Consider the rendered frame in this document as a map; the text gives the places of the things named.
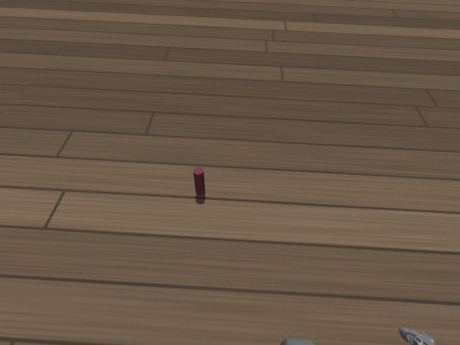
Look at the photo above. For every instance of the can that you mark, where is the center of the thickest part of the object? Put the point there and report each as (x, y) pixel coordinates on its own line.
(199, 180)

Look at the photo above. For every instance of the right robot hand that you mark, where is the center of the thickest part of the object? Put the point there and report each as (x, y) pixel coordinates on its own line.
(415, 338)

